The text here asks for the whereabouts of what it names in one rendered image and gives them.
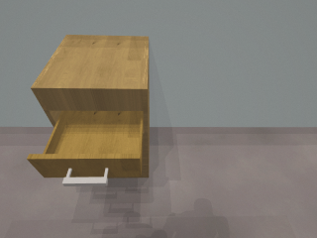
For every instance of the handle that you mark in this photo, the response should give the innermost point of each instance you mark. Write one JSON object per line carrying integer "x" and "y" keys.
{"x": 85, "y": 181}

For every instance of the drawer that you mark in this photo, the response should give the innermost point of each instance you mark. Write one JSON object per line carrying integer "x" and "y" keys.
{"x": 88, "y": 142}

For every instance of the cabinet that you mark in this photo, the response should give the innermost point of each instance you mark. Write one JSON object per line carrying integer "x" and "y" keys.
{"x": 99, "y": 73}

